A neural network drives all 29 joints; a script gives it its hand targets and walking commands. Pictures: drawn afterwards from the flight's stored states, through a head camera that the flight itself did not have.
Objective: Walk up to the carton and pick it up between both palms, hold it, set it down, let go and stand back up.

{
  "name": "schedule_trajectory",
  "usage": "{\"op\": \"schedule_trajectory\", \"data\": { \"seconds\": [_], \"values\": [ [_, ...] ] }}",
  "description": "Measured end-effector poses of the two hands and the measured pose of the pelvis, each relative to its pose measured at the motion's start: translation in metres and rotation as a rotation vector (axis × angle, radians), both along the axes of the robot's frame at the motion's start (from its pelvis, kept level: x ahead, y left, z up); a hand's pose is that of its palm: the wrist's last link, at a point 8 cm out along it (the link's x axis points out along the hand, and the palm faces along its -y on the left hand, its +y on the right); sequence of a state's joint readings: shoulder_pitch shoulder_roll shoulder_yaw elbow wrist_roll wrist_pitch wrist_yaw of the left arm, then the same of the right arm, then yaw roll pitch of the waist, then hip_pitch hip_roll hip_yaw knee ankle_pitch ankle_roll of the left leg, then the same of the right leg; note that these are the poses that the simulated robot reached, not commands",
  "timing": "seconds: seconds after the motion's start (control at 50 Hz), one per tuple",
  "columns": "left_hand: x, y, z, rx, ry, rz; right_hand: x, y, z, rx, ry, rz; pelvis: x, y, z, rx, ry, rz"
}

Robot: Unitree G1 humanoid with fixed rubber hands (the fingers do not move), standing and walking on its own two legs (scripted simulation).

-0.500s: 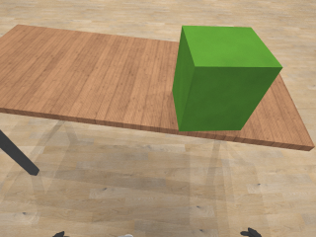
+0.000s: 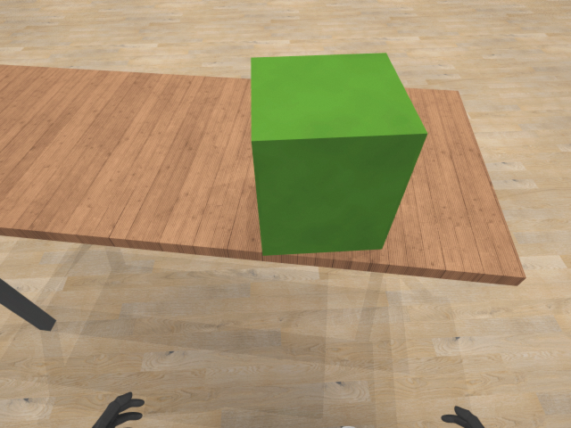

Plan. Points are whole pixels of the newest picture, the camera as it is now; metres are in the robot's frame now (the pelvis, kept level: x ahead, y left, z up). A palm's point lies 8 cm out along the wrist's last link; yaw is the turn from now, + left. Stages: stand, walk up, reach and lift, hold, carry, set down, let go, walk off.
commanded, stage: walk up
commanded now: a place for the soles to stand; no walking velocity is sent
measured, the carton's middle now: (320, 159) +0.52 -0.06 +0.08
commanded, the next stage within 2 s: none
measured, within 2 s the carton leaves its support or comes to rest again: neither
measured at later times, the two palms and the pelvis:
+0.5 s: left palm out of the picture +0.10 +0.26 -0.06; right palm out of the picture +0.10 -0.27 -0.07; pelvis -0.01 -0.01 +0.02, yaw +1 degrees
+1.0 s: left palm out of the picture +0.14 +0.20 -0.09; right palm out of the picture +0.10 -0.35 -0.10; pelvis +0.05 -0.06 +0.00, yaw +0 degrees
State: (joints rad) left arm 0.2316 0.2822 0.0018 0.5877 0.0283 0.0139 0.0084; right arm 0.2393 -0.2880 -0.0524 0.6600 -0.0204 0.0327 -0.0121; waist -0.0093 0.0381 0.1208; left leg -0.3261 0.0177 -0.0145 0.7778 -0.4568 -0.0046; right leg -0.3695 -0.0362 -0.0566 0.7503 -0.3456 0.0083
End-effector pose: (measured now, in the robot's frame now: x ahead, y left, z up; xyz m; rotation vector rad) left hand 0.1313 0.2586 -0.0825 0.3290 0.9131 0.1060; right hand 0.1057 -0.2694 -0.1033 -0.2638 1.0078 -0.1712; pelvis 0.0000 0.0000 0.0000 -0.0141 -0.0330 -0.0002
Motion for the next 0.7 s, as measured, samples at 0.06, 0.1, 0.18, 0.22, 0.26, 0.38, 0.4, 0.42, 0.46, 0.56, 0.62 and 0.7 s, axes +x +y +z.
{"op": "schedule_trajectory", "data": {
  "seconds": [0.06,0.1,0.18,0.22,0.26,0.38,0.4,0.42,0.46,0.56,0.62,0.7],
  "values": [
    [-0.003,0.001,0.001,-0.008,0.004,0.02,0.003,0.007,0.006,0.031,-0.016,0.01,-0.001,-0.005,0.005,0.028,-0.011,-0.007],
    [-0.005,-0.002,0.005,-0.02,0.0,0.031,0.007,0.008,0.012,0.043,-0.032,0.021,0.0,-0.007,0.009,0.02,-0.009,-0.001],
    [-0.009,-0.01,0.012,-0.032,-0.022,0.025,0.019,0.004,0.025,0.045,-0.078,0.038,-0.001,-0.011,0.015,0.02,-0.008,0.003],
    [-0.011,-0.012,0.015,-0.032,-0.032,0.02,0.023,0.001,0.031,0.04,-0.1,0.045,-0.002,-0.012,0.017,0.021,-0.009,0.005],
    [-0.013,-0.011,0.017,-0.029,-0.04,0.018,0.026,-0.002,0.035,0.036,-0.119,0.048,-0.003,-0.012,0.018,0.022,-0.011,0.005],
    [-0.019,-0.004,0.02,-0.021,-0.046,0.027,0.018,-0.003,0.037,0.026,-0.118,0.052,-0.007,-0.01,0.019,0.019,-0.011,0.009],
    [-0.021,-0.002,0.02,-0.02,-0.045,0.029,0.015,-0.003,0.037,0.025,-0.113,0.052,-0.007,-0.009,0.019,0.018,-0.01,0.009],
    [-0.022,0.0,0.02,-0.02,-0.043,0.031,0.012,-0.002,0.036,0.025,-0.106,0.051,-0.007,-0.009,0.019,0.017,-0.009,0.01],
    [-0.025,0.003,0.019,-0.019,-0.038,0.036,0.005,0.0,0.033,0.025,-0.087,0.051,-0.008,-0.007,0.019,0.014,-0.007,0.011],
    [-0.034,0.009,0.015,-0.022,-0.01,0.046,-0.009,0.005,0.028,0.028,-0.038,0.045,-0.008,-0.003,0.019,0.011,0.004,0.016],
    [-0.039,0.011,0.013,-0.023,0.009,0.05,-0.01,0.009,0.027,0.03,-0.029,0.045,-0.007,0.0,0.02,0.011,0.007,0.017],
    [-0.042,0.011,0.005,-0.03,0.058,0.035,-0.015,0.002,0.029,-0.016,-0.032,0.052,0.0,-0.004,0.018,0.016,0.011,0.01]
  ]
}}
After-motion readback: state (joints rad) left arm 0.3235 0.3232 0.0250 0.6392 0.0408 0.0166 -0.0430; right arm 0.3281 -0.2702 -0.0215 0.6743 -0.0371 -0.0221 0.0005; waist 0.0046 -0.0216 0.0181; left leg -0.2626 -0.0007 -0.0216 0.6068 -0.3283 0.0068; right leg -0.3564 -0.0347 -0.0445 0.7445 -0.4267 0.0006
